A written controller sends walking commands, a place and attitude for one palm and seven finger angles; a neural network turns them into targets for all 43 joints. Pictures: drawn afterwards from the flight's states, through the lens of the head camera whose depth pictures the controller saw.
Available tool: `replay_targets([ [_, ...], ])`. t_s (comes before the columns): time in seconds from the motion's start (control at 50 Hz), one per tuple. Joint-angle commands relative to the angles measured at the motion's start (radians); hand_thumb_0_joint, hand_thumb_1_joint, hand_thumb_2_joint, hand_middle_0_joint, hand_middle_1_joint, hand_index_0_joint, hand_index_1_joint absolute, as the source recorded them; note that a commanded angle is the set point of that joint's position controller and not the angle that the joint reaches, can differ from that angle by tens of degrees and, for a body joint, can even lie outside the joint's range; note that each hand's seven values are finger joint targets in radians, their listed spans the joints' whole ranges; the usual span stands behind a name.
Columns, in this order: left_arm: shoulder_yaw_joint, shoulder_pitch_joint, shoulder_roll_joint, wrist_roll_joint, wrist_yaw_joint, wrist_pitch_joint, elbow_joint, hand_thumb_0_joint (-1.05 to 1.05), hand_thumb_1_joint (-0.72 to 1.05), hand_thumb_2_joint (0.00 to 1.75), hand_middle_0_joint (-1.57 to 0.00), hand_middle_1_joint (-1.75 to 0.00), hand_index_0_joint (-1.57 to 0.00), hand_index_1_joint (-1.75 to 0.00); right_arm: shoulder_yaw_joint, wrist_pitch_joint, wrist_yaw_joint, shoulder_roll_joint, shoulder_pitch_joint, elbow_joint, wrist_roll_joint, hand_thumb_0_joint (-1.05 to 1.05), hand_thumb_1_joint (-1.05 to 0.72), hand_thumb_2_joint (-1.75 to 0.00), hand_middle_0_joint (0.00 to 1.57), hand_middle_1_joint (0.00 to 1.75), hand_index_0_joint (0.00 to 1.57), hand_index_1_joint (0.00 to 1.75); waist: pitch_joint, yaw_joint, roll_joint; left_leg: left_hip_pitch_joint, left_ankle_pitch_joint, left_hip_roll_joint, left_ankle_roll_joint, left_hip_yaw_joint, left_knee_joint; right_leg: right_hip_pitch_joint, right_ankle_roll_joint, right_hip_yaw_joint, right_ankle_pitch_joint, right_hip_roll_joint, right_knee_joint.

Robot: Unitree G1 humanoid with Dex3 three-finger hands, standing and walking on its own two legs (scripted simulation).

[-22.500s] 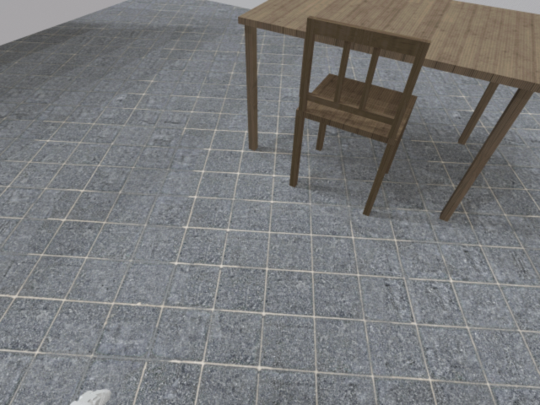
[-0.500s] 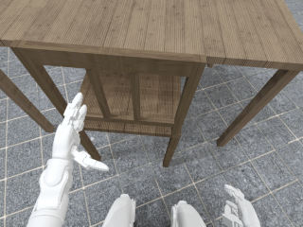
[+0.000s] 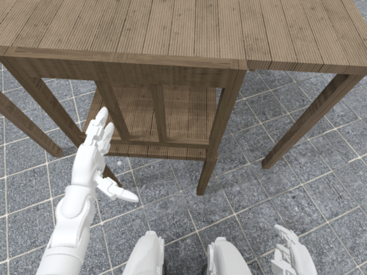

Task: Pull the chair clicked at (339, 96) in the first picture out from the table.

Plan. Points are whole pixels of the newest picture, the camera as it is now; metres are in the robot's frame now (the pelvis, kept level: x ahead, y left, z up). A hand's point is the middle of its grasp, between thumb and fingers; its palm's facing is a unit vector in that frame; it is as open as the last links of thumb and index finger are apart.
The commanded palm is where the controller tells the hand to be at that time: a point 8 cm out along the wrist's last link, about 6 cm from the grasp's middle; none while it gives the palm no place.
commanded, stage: push the fingers through the gap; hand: left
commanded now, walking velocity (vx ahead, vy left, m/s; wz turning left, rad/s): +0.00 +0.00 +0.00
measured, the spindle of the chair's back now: (115, 112) +0.47 +0.18 +0.02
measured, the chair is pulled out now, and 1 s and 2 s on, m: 0.00 0.00 0.00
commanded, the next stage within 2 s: hook a spindle and tug to test in 1.20 s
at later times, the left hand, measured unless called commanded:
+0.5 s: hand (120, 134) +0.40 +0.15 +0.02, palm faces -0.04 -1.00 -0.05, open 17.0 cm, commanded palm +0.38 +0.20 +0.02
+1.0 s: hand (124, 124) +0.44 +0.15 +0.02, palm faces -0.02 -1.00 -0.05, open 16.9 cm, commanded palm +0.42 +0.20 +0.02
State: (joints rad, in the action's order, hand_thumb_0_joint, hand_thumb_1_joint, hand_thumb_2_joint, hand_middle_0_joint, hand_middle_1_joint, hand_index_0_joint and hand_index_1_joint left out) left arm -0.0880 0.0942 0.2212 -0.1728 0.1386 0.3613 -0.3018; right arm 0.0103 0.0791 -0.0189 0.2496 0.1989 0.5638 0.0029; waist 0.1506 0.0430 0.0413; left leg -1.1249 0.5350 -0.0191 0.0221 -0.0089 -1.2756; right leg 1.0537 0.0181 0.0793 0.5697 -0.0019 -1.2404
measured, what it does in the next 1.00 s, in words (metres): stands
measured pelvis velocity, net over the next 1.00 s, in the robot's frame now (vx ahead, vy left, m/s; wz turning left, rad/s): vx -0.01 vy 0.00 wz -0.02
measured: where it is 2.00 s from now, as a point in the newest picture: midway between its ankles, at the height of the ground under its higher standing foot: outside the picture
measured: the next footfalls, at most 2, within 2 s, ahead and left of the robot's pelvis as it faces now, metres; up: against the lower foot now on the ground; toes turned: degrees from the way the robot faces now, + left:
none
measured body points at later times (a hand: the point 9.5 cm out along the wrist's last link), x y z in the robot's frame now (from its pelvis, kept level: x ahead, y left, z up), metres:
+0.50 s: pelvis +0.00 +0.00 +0.00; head +0.12 +0.01 +0.43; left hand +0.40 +0.21 +0.03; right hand +0.11 -0.26 -0.12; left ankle +0.03 +0.10 -0.62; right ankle +0.01 -0.11 -0.62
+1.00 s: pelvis -0.01 +0.00 -0.01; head +0.13 +0.01 +0.42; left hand +0.43 +0.21 +0.02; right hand +0.08 -0.26 -0.13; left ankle +0.03 +0.10 -0.62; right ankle +0.01 -0.11 -0.62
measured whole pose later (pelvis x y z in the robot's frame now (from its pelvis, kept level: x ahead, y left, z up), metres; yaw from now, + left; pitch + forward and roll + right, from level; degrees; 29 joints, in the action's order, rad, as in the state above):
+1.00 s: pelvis -0.01 +0.00 -0.01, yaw -1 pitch +25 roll -3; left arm -0.24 0.56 0.29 -0.11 0.13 0.44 -0.81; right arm 0.02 0.00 0.01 0.25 0.25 0.63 -0.01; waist 0.16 0.10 0.04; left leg -1.21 0.52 -0.03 0.03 0.00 -1.29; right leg 1.14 0.01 0.07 0.55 0.01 -1.26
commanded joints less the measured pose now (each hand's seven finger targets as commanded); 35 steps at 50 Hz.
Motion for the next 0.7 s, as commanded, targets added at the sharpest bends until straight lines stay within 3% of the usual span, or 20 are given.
replay_targets([
  [0.0, -0.073, 0.367, 0.130, 0.010, -0.042, 0.126, 0.123, 0.00, -0.50, 0.30, -0.06, -0.08, -0.06, -0.08, -0.042, 0.038, -0.014, 0.142, 0.025, -0.067, -0.005, 0.00, -0.90, -0.90, 0.20, 0.30, 0.20, 0.30, 0.345, 0.062, -0.045, 0.269, -0.268, 0.004, 0.003, -0.052, 0.113, -0.104, 0.008, -0.037, -0.256, 0.013, 0.155],
  [0.04, -0.076, 0.391, 0.125, 0.020, -0.029, 0.114, -0.008, 0.00, -0.50, 0.30, -0.06, -0.08, -0.06, -0.08, -0.041, 0.032, -0.012, 0.152, 0.026, -0.053, -0.001, 0.00, -0.90, -0.90, 0.20, 0.30, 0.20, 0.30, 0.276, 0.066, -0.057, 0.209, -0.173, 0.008, 0.001, -0.050, 0.120, -0.071, 0.011, -0.037, -0.169, 0.013, 0.167],
  [0.06, -0.067, 0.381, 0.114, 0.023, -0.016, 0.102, -0.044, 0.00, -0.50, 0.30, -0.06, -0.08, -0.06, -0.08, -0.044, 0.028, -0.010, 0.157, 0.027, -0.059, -0.001, 0.00, -0.90, -0.90, 0.20, 0.30, 0.20, 0.30, 0.286, 0.060, -0.048, 0.207, -0.167, 0.011, 0.002, -0.046, 0.124, -0.077, 0.012, -0.041, -0.166, 0.011, 0.171],
  [0.1, -0.054, 0.363, 0.105, 0.025, 0.013, 0.070, -0.074, 0.00, -0.50, 0.30, -0.06, -0.08, -0.06, -0.08, -0.046, 0.016, -0.004, 0.162, 0.036, -0.078, 0.003, 0.00, -0.90, -0.90, 0.20, 0.30, 0.20, 0.30, 0.343, 0.041, -0.009, 0.244, -0.202, 0.015, 0.001, -0.039, 0.136, -0.107, 0.018, -0.044, -0.202, 0.008, 0.172],
  [0.16, -0.085, 0.404, 0.151, 0.006, 0.033, 0.055, 0.041, 0.00, -0.50, 0.30, -0.06, -0.08, -0.06, -0.08, -0.055, 0.005, -0.003, 0.163, 0.047, -0.102, 0.007, 0.00, -0.90, -0.90, 0.20, 0.30, 0.20, 0.30, 0.481, 0.013, 0.068, 0.371, -0.328, 0.010, -0.009, -0.044, 0.151, -0.158, 0.022, -0.046, -0.306, 0.005, 0.166],
  [0.18, -0.080, 0.397, 0.148, -0.001, 0.033, 0.051, 0.053, 0.00, -0.50, 0.30, -0.06, -0.08, -0.06, -0.08, -0.054, 0.004, -0.002, 0.161, 0.049, -0.109, 0.007, 0.00, -0.90, -0.90, 0.20, 0.30, 0.20, 0.30, 0.495, 0.016, 0.058, 0.382, -0.360, 0.009, -0.007, -0.048, 0.151, -0.172, 0.021, -0.045, -0.333, 0.008, 0.163],
  [0.22, -0.126, 0.458, 0.194, -0.007, 0.012, 0.072, 0.082, 0.00, -0.50, 0.30, -0.06, -0.08, -0.06, -0.08, -0.051, -0.001, -0.005, 0.156, 0.056, -0.097, 0.005, 0.00, -0.90, -0.90, 0.20, 0.30, 0.20, 0.30, 0.495, 0.022, 0.038, 0.373, -0.378, 0.006, -0.007, -0.050, 0.148, -0.184, 0.017, -0.046, -0.355, 0.009, 0.162],
  [0.24, -0.100, 0.483, 0.171, 0.004, 0.004, 0.082, 0.078, 0.00, -0.50, 0.30, -0.06, -0.08, -0.06, -0.08, -0.049, -0.001, -0.003, 0.150, 0.059, -0.089, 0.003, 0.00, -0.90, -0.90, 0.20, 0.30, 0.20, 0.30, 0.480, 0.035, 0.037, 0.365, -0.369, 0.006, -0.005, -0.049, 0.142, -0.171, 0.014, -0.046, -0.348, 0.010, 0.160],
  [0.26, -0.110, 0.497, 0.173, 0.006, -0.006, 0.090, 0.049, 0.00, -0.50, 0.30, -0.06, -0.08, -0.06, -0.08, -0.050, -0.001, -0.005, 0.149, 0.063, -0.079, 0.001, 0.00, -0.90, -0.90, 0.20, 0.30, 0.20, 0.30, 0.450, 0.045, 0.000, 0.335, -0.342, 0.005, -0.002, -0.048, 0.135, -0.160, 0.011, -0.046, -0.330, 0.012, 0.161],
  [0.32, -0.128, 0.547, 0.182, 0.016, -0.019, 0.115, -0.045, 0.00, -0.50, 0.30, -0.06, -0.08, -0.06, -0.08, -0.045, 0.001, -0.005, 0.153, 0.067, -0.053, -0.003, 0.00, -0.90, -0.90, 0.20, 0.30, 0.20, 0.30, 0.380, 0.061, -0.019, 0.257, -0.262, 0.009, 0.000, -0.041, 0.127, -0.137, 0.010, -0.051, -0.269, 0.015, 0.167],
  [0.38, -0.123, 0.559, 0.173, 0.024, -0.008, 0.119, -0.121, 0.00, -0.50, 0.30, -0.06, -0.08, -0.06, -0.08, -0.048, -0.001, -0.003, 0.160, 0.074, -0.046, -0.004, 0.00, -0.90, -0.90, 0.20, 0.30, 0.20, 0.30, 0.380, 0.061, 0.011, 0.263, -0.254, 0.010, -0.001, -0.041, 0.130, -0.110, 0.015, -0.049, -0.250, 0.015, 0.165],
  [0.44, -0.093, 0.562, 0.143, 0.024, 0.012, 0.111, -0.112, 0.00, -0.50, 0.30, -0.06, -0.08, -0.06, -0.08, -0.056, -0.008, 0.005, 0.163, 0.089, -0.052, -0.004, 0.00, -0.90, -0.90, 0.20, 0.30, 0.20, 0.30, 0.451, 0.053, 0.062, 0.358, -0.334, 0.005, -0.011, -0.049, 0.139, -0.098, 0.019, -0.039, -0.299, 0.013, 0.156],
  [0.5, -0.105, 0.583, 0.159, 0.023, 0.009, 0.103, -0.105, 0.00, -0.50, 0.30, -0.06, -0.08, -0.06, -0.08, -0.059, -0.018, 0.010, 0.166, 0.101, -0.053, -0.004, 0.00, -0.90, -0.90, 0.20, 0.30, 0.20, 0.30, 0.483, 0.051, 0.055, 0.388, -0.377, 0.000, -0.013, -0.058, 0.143, -0.104, 0.019, -0.033, -0.322, 0.015, 0.152],
  [0.58, -0.106, 0.683, 0.167, 0.040, -0.025, 0.122, -0.137, 0.00, -0.50, 0.30, -0.06, -0.08, -0.06, -0.08, -0.055, -0.025, 0.007, 0.164, 0.108, -0.037, -0.008, 0.00, -0.90, -0.90, 0.20, 0.30, 0.20, 0.30, 0.436, 0.080, 0.005, 0.331, -0.319, 0.002, -0.006, -0.059, 0.135, -0.083, 0.012, -0.037, -0.283, 0.018, 0.155],
  [0.64, -0.109, 0.742, 0.163, 0.050, -0.038, 0.141, -0.174, 0.00, -0.50, 0.30, -0.06, -0.08, -0.06, -0.08, -0.056, -0.027, 0.009, 0.163, 0.114, -0.021, -0.012, 0.00, -0.90, -0.90, 0.20, 0.30, 0.20, 0.30, 0.432, 0.091, 0.009, 0.326, -0.299, 0.003, -0.004, -0.057, 0.129, -0.068, 0.012, -0.039, -0.268, 0.018, 0.158],
  [0.68, -0.117, 0.756, 0.179, 0.055, -0.037, 0.151, -0.182, 0.00, -0.50, 0.30, -0.06, -0.08, -0.06, -0.08, -0.056, -0.028, 0.008, 0.166, 0.118, -0.023, -0.013, 0.00, -0.90, -0.90, 0.20, 0.30, 0.20, 0.30, 0.454, 0.083, 0.038, 0.334, -0.309, 0.006, -0.006, -0.055, 0.127, -0.071, 0.016, -0.042, -0.271, 0.020, 0.152],
])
